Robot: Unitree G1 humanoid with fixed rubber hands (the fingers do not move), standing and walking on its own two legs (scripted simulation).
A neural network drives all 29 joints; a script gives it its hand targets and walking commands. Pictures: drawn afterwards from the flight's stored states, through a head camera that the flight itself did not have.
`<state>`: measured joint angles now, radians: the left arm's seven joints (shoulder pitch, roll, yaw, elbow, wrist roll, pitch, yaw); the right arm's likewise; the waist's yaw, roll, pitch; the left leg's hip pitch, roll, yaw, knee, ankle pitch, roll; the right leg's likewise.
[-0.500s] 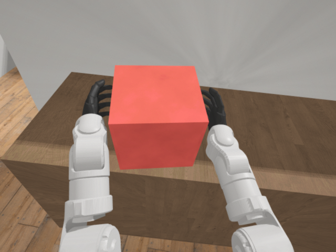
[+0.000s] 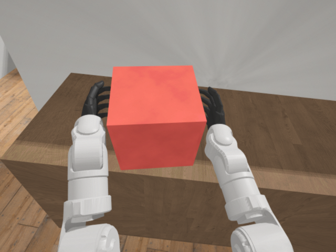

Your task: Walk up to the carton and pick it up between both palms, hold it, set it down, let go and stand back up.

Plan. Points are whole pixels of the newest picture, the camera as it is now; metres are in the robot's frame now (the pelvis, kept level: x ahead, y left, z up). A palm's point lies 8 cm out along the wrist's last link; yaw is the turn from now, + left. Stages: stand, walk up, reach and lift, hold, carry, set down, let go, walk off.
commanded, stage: hold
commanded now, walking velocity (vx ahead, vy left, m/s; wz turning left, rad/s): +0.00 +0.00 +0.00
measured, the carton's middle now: (155, 119) +0.39 +0.00 +0.14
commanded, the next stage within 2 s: none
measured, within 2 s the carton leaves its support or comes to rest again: neither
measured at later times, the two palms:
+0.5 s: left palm (92, 115) +0.37 +0.14 +0.17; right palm (213, 121) +0.36 -0.13 +0.15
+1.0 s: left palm (91, 116) +0.36 +0.14 +0.17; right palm (213, 122) +0.35 -0.13 +0.15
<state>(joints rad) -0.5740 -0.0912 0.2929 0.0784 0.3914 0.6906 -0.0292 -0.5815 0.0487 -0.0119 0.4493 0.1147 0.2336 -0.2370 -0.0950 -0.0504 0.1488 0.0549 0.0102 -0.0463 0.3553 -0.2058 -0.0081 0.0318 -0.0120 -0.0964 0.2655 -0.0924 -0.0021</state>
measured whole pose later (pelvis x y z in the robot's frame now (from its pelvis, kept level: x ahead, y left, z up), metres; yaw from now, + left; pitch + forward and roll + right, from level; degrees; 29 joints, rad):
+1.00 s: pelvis +0.00 +0.00 +0.00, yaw +0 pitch -11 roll -1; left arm -0.56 -0.09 0.27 0.05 0.38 0.71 -0.02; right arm -0.56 0.04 -0.01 0.42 0.12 0.22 -0.23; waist -0.09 -0.04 0.15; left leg 0.05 0.01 -0.05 0.36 -0.21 -0.01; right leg 0.04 -0.01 -0.10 0.25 -0.09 0.00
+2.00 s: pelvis +0.00 +0.00 +0.00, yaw +0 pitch -12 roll -1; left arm -0.58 -0.10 0.28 0.07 0.40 0.71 -0.03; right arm -0.58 0.05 -0.02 0.45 0.10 0.21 -0.22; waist -0.09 -0.05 0.17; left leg 0.06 0.01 -0.04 0.35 -0.21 -0.01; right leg 0.04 -0.01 -0.10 0.26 -0.09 0.00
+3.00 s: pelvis +0.00 +0.00 +0.00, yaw +0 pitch -12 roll -1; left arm -0.57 -0.10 0.28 0.05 0.40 0.72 -0.03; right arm -0.57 0.05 -0.02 0.44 0.10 0.21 -0.22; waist -0.10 -0.05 0.16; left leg 0.06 0.01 -0.05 0.35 -0.20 -0.01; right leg 0.04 -0.02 -0.10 0.26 -0.09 0.00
